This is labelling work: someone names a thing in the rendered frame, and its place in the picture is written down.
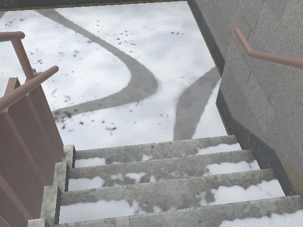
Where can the stairs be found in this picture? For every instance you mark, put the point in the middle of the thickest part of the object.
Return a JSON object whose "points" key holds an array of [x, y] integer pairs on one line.
{"points": [[201, 182]]}

